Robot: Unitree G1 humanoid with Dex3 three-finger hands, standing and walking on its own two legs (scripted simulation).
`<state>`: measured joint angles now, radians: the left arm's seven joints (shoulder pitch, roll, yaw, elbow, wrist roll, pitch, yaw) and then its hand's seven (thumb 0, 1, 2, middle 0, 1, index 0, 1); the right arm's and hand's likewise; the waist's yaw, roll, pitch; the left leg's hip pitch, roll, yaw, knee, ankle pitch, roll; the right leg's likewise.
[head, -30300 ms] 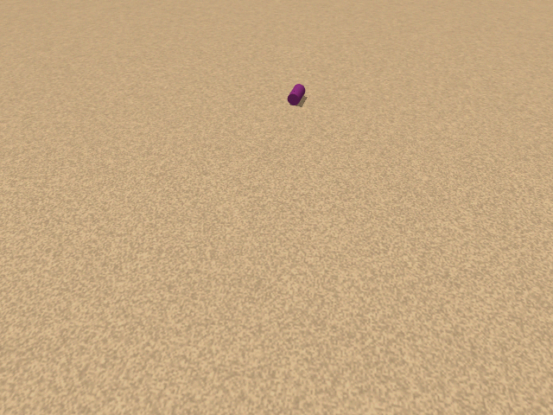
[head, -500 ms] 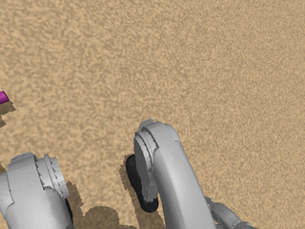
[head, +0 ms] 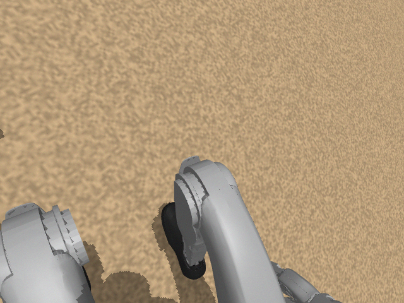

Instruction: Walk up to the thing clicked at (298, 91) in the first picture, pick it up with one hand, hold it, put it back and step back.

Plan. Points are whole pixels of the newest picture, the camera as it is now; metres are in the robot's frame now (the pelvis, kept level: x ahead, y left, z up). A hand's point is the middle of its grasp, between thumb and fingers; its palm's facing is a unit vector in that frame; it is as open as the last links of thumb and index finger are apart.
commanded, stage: open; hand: left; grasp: from above
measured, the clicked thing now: out of the picture +0.45 +0.33 -0.26
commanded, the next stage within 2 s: withdraw in 0.42 s
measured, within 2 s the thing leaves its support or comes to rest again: neither
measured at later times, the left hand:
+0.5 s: hand out of the picture +0.42 +0.35 -0.23, palm faces -0.42 -0.20 -0.89, open 13.6 cm
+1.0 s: hand out of the picture +0.42 +0.37 -0.09, palm faces -0.36 -0.08 -0.93, open 14.1 cm
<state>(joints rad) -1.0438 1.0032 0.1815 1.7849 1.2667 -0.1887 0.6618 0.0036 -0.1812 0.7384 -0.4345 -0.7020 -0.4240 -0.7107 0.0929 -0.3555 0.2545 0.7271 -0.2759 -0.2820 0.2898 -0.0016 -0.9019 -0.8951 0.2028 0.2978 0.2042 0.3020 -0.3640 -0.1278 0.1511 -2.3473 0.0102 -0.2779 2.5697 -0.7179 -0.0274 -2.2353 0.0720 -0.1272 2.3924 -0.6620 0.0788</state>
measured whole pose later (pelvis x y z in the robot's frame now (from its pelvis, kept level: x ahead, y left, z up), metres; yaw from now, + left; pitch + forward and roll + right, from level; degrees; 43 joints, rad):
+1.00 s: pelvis +0.00 +0.00 +0.04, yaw +5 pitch +33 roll -10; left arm -0.87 0.75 0.06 1.25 1.16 -0.10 0.32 0.00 -0.52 1.02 -0.10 -1.00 -0.09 -1.00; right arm 0.12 -0.30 0.06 0.73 -0.12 -0.10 0.26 0.00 -0.91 -0.90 0.20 0.30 0.20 0.30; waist -0.20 0.02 -0.08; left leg -2.30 0.01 -0.17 2.40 -0.70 -0.02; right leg -2.20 0.03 -0.06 2.29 -0.69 0.07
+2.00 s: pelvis +0.00 -0.01 +0.15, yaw +9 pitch +35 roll -6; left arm -0.45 0.52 0.06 0.69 0.67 0.03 0.05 0.01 0.56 0.87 -0.22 -0.39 -0.21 -0.39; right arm 0.15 -0.27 -0.02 0.64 -0.01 0.01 0.10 0.00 -0.91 -0.89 0.20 0.30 0.20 0.30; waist -0.10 0.05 -0.20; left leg -1.98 0.02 -0.10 2.05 -0.67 -0.01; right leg -1.92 0.00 -0.02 1.98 -0.67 0.05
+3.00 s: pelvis +0.08 +0.01 +0.42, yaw +15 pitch +11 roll -3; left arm 0.51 0.22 0.04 -0.15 -0.05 0.47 0.02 0.01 0.91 0.90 -0.20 -0.30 -0.20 -0.30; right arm 0.29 -0.22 0.03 0.51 0.02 -0.22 -0.18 0.01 -0.91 -0.89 0.20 0.30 0.20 0.30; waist -0.05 0.06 -0.18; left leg -0.71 0.03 -0.06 1.01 -0.49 -0.01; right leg -0.65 -0.02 -0.04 0.94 -0.48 0.03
